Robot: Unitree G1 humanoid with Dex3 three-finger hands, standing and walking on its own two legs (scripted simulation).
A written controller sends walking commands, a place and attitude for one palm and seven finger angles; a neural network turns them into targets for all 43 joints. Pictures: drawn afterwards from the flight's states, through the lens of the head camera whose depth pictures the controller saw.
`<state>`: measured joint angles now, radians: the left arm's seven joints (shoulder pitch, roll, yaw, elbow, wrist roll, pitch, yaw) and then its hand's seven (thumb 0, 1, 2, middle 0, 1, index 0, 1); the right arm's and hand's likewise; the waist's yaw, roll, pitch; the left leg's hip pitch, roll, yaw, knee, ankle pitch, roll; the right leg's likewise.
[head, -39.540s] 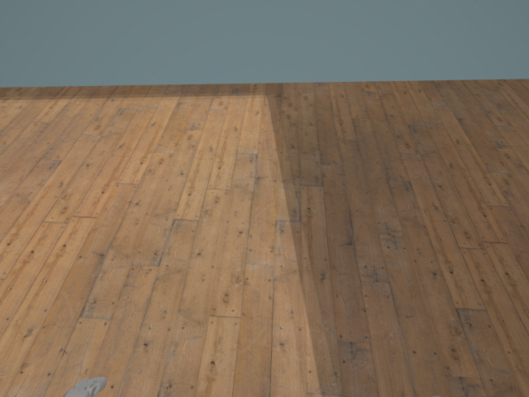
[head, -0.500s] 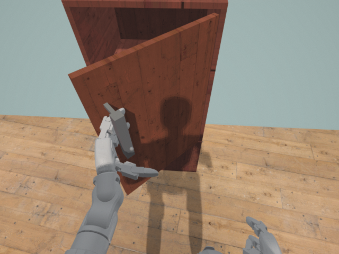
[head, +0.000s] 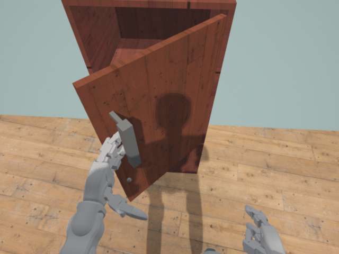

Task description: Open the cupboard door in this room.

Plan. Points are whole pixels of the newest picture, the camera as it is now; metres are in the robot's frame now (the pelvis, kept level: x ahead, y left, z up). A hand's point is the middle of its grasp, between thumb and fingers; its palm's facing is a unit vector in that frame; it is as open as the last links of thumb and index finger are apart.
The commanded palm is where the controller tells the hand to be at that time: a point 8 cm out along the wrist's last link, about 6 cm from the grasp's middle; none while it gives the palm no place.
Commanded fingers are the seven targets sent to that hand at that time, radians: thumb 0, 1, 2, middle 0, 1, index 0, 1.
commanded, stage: slide the hand sideways off the handle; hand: left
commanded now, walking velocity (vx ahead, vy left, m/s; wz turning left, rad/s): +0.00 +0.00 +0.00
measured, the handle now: (125, 140) +0.35 +0.14 +0.07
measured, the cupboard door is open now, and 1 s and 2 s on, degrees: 46 46 46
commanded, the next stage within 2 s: draw the hand back to the body in 0.62 s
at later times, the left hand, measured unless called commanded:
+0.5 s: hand (102, 201) +0.21 +0.16 +0.06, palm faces +0.02 -1.00 -0.08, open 16.3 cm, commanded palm +0.18 +0.22 +0.06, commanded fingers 0.00 -0.50 0.30 -0.15 -0.30 -0.15 -0.30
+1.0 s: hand (75, 204) +0.19 +0.19 +0.10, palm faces +0.02 -1.00 -0.08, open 16.3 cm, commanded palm +0.16 +0.25 +0.10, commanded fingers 0.00 -0.50 0.30 -0.15 -0.30 -0.15 -0.30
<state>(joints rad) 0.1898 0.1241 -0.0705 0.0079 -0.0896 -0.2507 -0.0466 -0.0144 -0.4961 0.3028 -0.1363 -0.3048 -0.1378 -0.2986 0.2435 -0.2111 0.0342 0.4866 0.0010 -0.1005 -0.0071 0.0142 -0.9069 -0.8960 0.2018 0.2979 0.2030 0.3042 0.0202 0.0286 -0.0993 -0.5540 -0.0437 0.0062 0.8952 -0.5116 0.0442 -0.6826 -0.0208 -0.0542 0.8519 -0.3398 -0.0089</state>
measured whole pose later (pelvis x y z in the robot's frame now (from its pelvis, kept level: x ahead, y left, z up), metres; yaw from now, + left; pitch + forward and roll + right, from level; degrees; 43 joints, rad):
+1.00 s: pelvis -0.01 -0.02 +0.00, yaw +1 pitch +7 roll -2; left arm 0.43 0.28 0.23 -0.18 -0.32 -0.20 -0.29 -0.01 -0.49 0.30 -0.15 -0.30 -0.15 -0.30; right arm 0.27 -0.23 0.05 0.51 0.04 -0.21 -0.08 0.02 -0.91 -0.90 0.20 0.30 0.20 0.30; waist 0.01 0.05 -0.12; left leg -0.53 -0.01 -0.04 0.94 -0.52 0.02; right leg -0.63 0.01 -0.10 0.85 -0.34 -0.03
